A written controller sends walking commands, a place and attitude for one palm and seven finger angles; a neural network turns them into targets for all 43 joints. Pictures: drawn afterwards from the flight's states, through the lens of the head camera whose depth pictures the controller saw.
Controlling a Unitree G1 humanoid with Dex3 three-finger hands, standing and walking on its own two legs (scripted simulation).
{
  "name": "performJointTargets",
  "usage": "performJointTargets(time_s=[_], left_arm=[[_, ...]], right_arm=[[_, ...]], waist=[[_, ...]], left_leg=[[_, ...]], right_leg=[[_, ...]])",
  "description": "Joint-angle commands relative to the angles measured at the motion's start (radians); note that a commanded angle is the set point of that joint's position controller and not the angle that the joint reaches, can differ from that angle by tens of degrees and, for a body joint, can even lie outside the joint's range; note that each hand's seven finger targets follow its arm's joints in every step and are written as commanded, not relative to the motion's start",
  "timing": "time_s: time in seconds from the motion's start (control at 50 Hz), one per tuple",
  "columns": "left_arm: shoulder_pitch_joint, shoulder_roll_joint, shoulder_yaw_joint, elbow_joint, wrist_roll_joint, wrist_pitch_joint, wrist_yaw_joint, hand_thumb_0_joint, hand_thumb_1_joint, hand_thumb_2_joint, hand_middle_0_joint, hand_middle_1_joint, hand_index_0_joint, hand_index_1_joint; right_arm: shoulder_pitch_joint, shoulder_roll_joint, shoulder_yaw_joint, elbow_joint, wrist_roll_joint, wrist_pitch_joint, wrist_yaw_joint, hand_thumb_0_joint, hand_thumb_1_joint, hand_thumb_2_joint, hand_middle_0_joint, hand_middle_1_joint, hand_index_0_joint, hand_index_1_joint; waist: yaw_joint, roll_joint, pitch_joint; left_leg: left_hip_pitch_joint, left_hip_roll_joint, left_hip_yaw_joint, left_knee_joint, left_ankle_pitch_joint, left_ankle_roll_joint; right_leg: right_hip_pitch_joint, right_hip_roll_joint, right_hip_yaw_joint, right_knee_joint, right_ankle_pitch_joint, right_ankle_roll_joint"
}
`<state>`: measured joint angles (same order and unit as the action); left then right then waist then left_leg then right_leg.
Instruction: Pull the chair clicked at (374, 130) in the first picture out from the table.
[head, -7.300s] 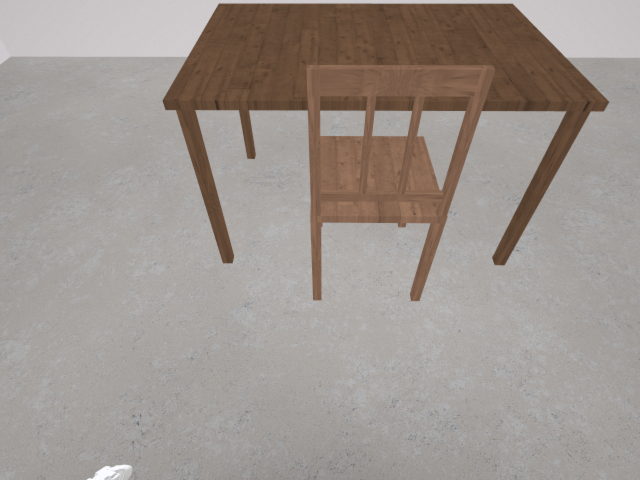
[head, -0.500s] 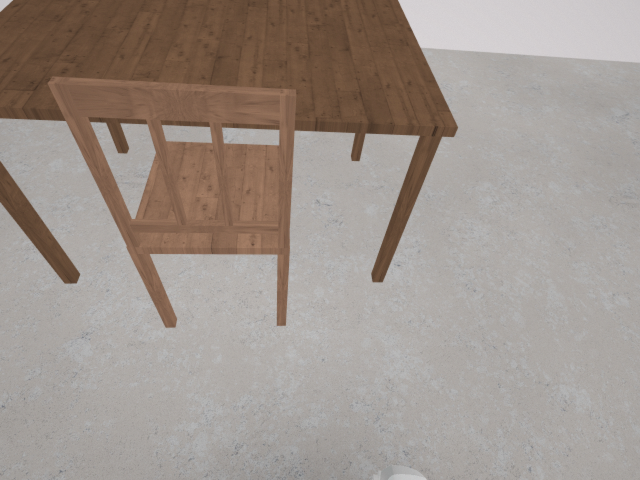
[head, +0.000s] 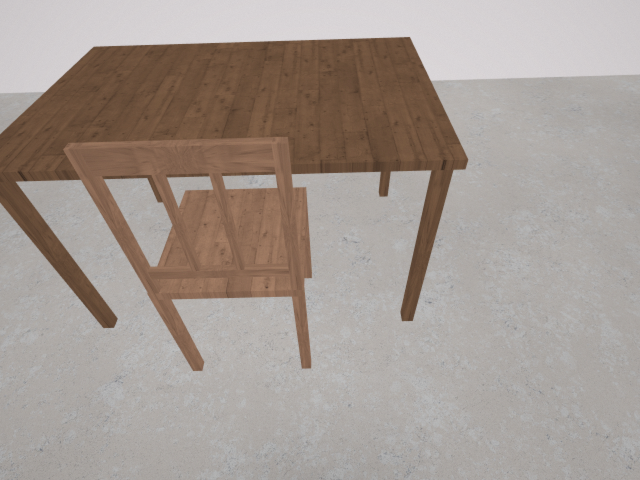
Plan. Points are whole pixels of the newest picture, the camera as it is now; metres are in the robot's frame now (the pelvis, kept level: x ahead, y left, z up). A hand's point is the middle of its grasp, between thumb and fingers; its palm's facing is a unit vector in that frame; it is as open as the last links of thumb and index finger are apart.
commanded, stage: take the last steps up to it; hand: left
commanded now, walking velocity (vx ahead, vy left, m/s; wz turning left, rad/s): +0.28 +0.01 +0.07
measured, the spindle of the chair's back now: (179, 225) +0.63 +0.34 -0.10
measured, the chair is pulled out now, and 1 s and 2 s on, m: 0.00 0.00 0.00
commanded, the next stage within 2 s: come to a stop and stand still in 0.32 s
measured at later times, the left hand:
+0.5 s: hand out of the picture +0.14 +0.24 -0.18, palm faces +0.09 -0.98 -0.18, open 7.4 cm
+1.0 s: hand (182, 432) +0.24 +0.24 -0.17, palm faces +0.03 -0.97 -0.25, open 7.4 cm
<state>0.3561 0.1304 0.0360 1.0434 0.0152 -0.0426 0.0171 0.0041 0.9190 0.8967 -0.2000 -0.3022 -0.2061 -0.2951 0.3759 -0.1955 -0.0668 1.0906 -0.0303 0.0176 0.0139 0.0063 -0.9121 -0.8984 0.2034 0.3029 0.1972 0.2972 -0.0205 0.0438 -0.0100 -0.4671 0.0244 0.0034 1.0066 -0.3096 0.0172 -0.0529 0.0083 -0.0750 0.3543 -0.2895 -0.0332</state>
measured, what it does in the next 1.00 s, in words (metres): walks ahead: left foot, then right foot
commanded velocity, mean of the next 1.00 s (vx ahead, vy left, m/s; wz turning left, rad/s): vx -0.01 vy -0.01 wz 0.00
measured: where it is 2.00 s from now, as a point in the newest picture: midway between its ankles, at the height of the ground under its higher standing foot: outside the picture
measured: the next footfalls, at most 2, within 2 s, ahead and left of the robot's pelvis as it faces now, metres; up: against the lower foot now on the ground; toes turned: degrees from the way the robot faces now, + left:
left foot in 0.28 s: +0.22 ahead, +0.16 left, +0.00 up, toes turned +7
right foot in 0.70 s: +0.27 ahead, -0.07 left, +0.00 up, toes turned -5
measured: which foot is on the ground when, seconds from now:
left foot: up 0.00-0.26, down 0.28-0.74, up 0.76-1.00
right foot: down 0.00-0.28, up 0.30-0.68, down 0.70-1.00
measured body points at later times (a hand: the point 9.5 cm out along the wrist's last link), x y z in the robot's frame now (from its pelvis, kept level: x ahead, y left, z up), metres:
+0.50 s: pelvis +0.16 +0.07 +0.00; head +0.17 +0.08 +0.44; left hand +0.14 +0.30 -0.17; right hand +0.25 -0.15 -0.14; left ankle +0.18 +0.16 -0.74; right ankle +0.15 -0.06 -0.68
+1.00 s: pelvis +0.15 +0.06 -0.01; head +0.19 +0.04 +0.44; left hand +0.23 +0.29 -0.15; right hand +0.17 -0.18 -0.18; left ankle +0.11 +0.19 -0.70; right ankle +0.23 -0.06 -0.74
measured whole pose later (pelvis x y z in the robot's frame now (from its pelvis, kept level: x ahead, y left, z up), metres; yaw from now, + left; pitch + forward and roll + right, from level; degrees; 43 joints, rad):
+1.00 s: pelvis +0.15 +0.06 -0.01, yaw -1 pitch -1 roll +1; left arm 0.16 0.15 0.05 0.98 0.03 0.03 0.03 0.00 0.90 0.90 -0.20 -0.30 -0.21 -0.30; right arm 0.23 -0.19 -0.07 1.04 -0.01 0.06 -0.02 0.00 -0.91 -0.90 0.20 0.30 0.20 0.30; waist 0.00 0.03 0.08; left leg -0.30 0.01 0.01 0.86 -0.50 -0.04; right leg -0.35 -0.05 -0.05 0.50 -0.14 -0.02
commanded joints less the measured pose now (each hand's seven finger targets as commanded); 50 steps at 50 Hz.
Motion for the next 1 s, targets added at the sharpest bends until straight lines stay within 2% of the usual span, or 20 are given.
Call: performJointTargets(time_s=[0.0,0.08,0.16,0.18,0.22,0.24,0.26,0.28,0.32,0.36,0.44,0.56,0.62,0.66,0.7,0.72,0.74,0.82,0.94,0.98], left_arm=[[0.085,0.106,0.013,-0.005,0.0,-0.038,0.004,0.0,0.9,0.9,-0.2,-0.3,-0.2,-0.3],[0.171,0.114,0.012,0.046,0.009,-0.043,0.011,0.0,0.9,0.9,-0.2,-0.3,-0.2,-0.3],[0.184,0.135,0.018,0.073,0.013,-0.034,0.017,0.0,0.9,0.9,-0.2,-0.3,-0.2,-0.3],[0.183,0.142,0.019,0.078,0.012,-0.031,0.016,0.0,0.9,0.9,-0.2,-0.3,-0.2,-0.3],[0.169,0.14,0.02,0.082,0.004,-0.029,0.017,0.0,0.9,0.9,-0.2,-0.3,-0.2,-0.3],[0.198,0.109,0.018,0.075,-0.006,-0.028,0.012,0.0,0.9,0.9,-0.2,-0.3,-0.2,-0.3],[0.23,0.049,0.004,0.06,-0.02,-0.029,0.006,0.0,0.9,0.9,-0.2,-0.3,-0.2,-0.3],[0.19,0.082,0.006,0.038,-0.013,-0.019,0.012,0.0,0.9,0.9,-0.2,-0.3,-0.2,-0.3],[0.089,0.055,0.013,0.037,-0.003,-0.011,0.009,0.0,0.9,0.9,-0.2,-0.3,-0.2,-0.3],[0.102,0.04,0.018,0.05,0.006,0.007,-0.006,0.0,0.9,0.9,-0.2,-0.3,-0.2,-0.3],[0.147,0.004,0.011,0.054,0.004,0.042,0.003,0.0,0.9,0.9,-0.2,-0.3,-0.2,-0.3],[0.024,0.058,0.01,-0.012,0.008,0.066,0.013,0.0,0.9,0.9,-0.2,-0.3,-0.2,-0.3],[0.005,0.107,0.025,-0.044,0.01,0.064,0.014,0.0,0.9,0.9,-0.2,-0.3,-0.2,-0.3],[0.005,0.15,0.034,-0.056,0.013,0.052,0.014,0.0,0.9,0.9,-0.2,-0.3,-0.2,-0.3],[-0.019,0.231,0.044,-0.064,0.014,0.038,0.015,0.0,0.9,0.9,-0.2,-0.3,-0.2,-0.3],[-0.013,0.24,0.044,-0.062,0.009,0.035,0.016,0.0,0.9,0.9,-0.2,-0.3,-0.2,-0.3],[-0.027,0.235,0.047,-0.069,0.009,0.036,0.025,0.0,0.9,0.9,-0.2,-0.3,-0.2,-0.3],[-0.138,0.212,0.047,-0.107,0.01,0.047,0.034,0.0,0.9,0.9,-0.2,-0.3,-0.2,-0.3],[-0.135,0.223,0.058,-0.109,0.022,0.059,0.03,0.0,0.9,0.9,-0.2,-0.3,-0.2,-0.3],[-0.139,0.212,0.054,-0.094,0.018,0.061,0.026,0.0,0.9,0.9,-0.2,-0.3,-0.2,-0.3]], right_arm=[[-0.084,-0.023,-0.006,-0.087,0.004,-0.03,0.002,0.0,-0.9,-0.9,0.2,0.3,0.2,0.3],[-0.197,-0.004,0.003,-0.123,0.008,-0.038,0.009,0.0,-0.9,-0.9,0.2,0.3,0.2,0.3],[-0.253,0.014,0.018,-0.138,0.013,-0.058,0.012,0.0,-0.9,-0.9,0.2,0.3,0.2,0.3],[-0.226,0.007,0.015,-0.127,0.012,-0.063,0.008,0.0,-0.9,-0.9,0.2,0.3,0.2,0.3],[-0.017,-0.039,0.006,-0.06,0.003,-0.073,-0.01,0.0,-0.9,-0.9,0.2,0.3,0.2,0.3],[0.116,-0.129,-0.015,-0.031,-0.005,-0.08,-0.023,0.0,-0.9,-0.9,0.2,0.3,0.2,0.3],[0.199,-0.221,-0.033,-0.019,-0.001,-0.081,-0.035,0.0,-0.9,-0.9,0.2,0.3,0.2,0.3],[0.187,-0.237,-0.031,-0.025,0.02,-0.068,-0.04,0.0,-0.9,-0.9,0.2,0.3,0.2,0.3],[0.005,-0.142,-0.013,-0.054,0.016,-0.077,-0.044,0.0,-0.9,-0.9,0.2,0.3,0.2,0.3],[-0.077,-0.054,0.016,-0.068,0.013,-0.088,-0.045,0.0,-0.9,-0.9,0.2,0.3,0.2,0.3],[-0.13,-0.021,0.024,-0.083,0.013,-0.09,-0.049,0.0,-0.9,-0.9,0.2,0.3,0.2,0.3],[-0.134,-0.075,0.01,-0.081,0.007,-0.046,-0.062,0.0,-0.9,-0.9,0.2,0.3,0.2,0.3],[-0.132,-0.098,-0.007,-0.087,0.008,-0.029,-0.063,0.0,-0.9,-0.9,0.2,0.3,0.2,0.3],[-0.116,-0.091,-0.016,-0.093,0.011,-0.017,-0.062,0.0,-0.9,-0.9,0.2,0.3,0.2,0.3],[-0.061,-0.036,-0.016,-0.099,0.024,-0.005,-0.053,0.0,-0.9,-0.9,0.2,0.3,0.2,0.3],[-0.073,-0.018,-0.013,-0.104,0.028,0.006,-0.055,0.0,-0.9,-0.9,0.2,0.3,0.2,0.3],[-0.102,-0.019,-0.012,-0.111,0.029,0.017,-0.058,0.0,-0.9,-0.9,0.2,0.3,0.2,0.3],[-0.098,-0.035,-0.016,-0.097,0.024,0.032,-0.05,0.0,-0.9,-0.9,0.2,0.3,0.2,0.3],[-0.078,-0.02,-0.004,-0.099,0.021,0.019,-0.032,0.0,-0.9,-0.9,0.2,0.3,0.2,0.3],[-0.03,-0.005,0.003,-0.078,0.023,0.008,-0.031,0.0,-0.9,-0.9,0.2,0.3,0.2,0.3]], waist=[[0.018,-0.145,0.183],[0.051,-0.157,0.159],[0.061,-0.201,0.128],[0.047,-0.208,0.118],[-0.048,-0.161,-0.005],[-0.093,-0.025,-0.138],[-0.091,0.196,-0.249],[-0.088,0.093,-0.239],[-0.044,0.062,-0.011],[0.013,0.068,0.096],[0.068,0.027,0.065],[0.029,0.082,0.063],[0.037,0.097,0.059],[0.042,0.023,0.022],[0.013,-0.161,-0.032],[0.031,-0.186,-0.075],[0.044,-0.231,-0.101],[0.023,-0.148,-0.08],[0.054,-0.242,-0.063],[0.043,-0.242,-0.056]], left_leg=[[-0.193,0.057,0.007,0.038,0.109,-0.026],[-0.194,0.061,0.059,-0.111,0.103,-0.027],[-0.037,0.018,0.112,-0.324,0.08,0.002],[0.051,-0.009,0.132,-0.358,0.078,0.015],[0.344,-0.04,0.129,-0.509,0.191,0.034],[0.597,0.137,-0.049,-0.495,0.358,0.083],[0.777,0.403,-0.385,-0.558,0.605,0.201],[0.692,0.438,-0.408,-0.621,0.584,0.251],[0.395,0.369,-0.269,-0.709,0.37,0.222],[0.215,0.289,-0.138,-0.769,0.347,0.172],[0.126,0.247,-0.009,-0.767,0.523,0.153],[0.238,0.267,-0.021,-0.666,0.682,0.143],[0.278,0.249,-0.027,-0.588,0.715,0.109],[0.278,0.176,0.006,-0.482,0.568,0.047],[0.168,0.012,0.091,-0.286,0.07,-0.031],[0.139,-0.026,0.068,-0.149,-0.253,-0.044],[0.111,-0.021,0.011,-0.029,-0.326,-0.041],[0.062,-0.016,-0.04,0.128,-0.226,-0.059],[0.144,-0.015,0.009,-0.204,-0.188,-0.055],[0.24,-0.026,0.034,-0.397,-0.132,-0.045]], right_leg=[[-0.048,-0.26,0.146,-0.225,0.188,-0.092],[0.033,-0.263,0.116,-0.161,0.456,-0.108],[0.047,-0.248,0.07,-0.073,0.607,-0.088],[0.014,-0.244,0.063,-0.022,0.668,-0.083],[-0.035,-0.196,0.024,0.261,0.727,-0.044],[-0.207,-0.127,-0.019,0.487,0.419,-0.004],[-0.431,-0.012,-0.033,0.788,-0.26,0.025],[-0.446,-0.034,0.063,0.917,-0.32,-0.002],[-0.49,-0.1,0.076,0.954,-0.192,0.001],[-0.429,-0.133,0.076,0.877,-0.085,0.016],[-0.317,-0.128,0.062,0.655,-0.016,0.053],[-0.273,-0.079,0.019,0.365,-0.01,0.063],[-0.242,-0.067,0.02,0.248,0.076,0.049],[-0.175,-0.104,0.083,0.133,0.412,0.03],[-0.096,-0.326,0.27,0.142,1.001,-0.106],[-0.056,-0.393,0.296,0.098,1.116,-0.19],[-0.049,-0.399,0.313,0.082,1.087,-0.228],[-0.108,-0.334,0.231,0.054,0.788,-0.199],[-0.132,-0.288,0.274,-0.054,0.21,-0.158],[-0.187,-0.247,0.268,-0.075,0.002,-0.122]])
